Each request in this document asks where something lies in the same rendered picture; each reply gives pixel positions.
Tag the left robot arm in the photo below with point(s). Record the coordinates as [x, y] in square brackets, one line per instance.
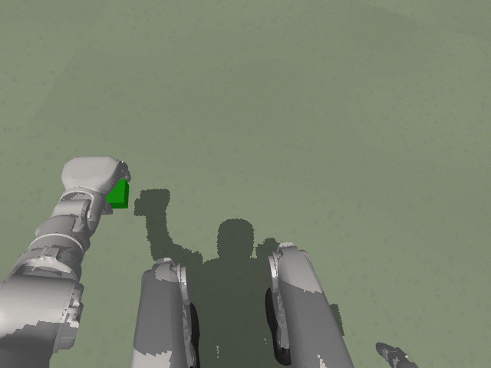
[40, 298]

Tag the left robot hand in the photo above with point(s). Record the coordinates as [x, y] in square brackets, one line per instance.
[98, 173]

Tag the small box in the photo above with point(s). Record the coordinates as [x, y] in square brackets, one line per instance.
[118, 197]

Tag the right robot foot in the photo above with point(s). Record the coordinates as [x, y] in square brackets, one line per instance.
[282, 355]

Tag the right robot hand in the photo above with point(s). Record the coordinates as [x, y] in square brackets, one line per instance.
[394, 356]

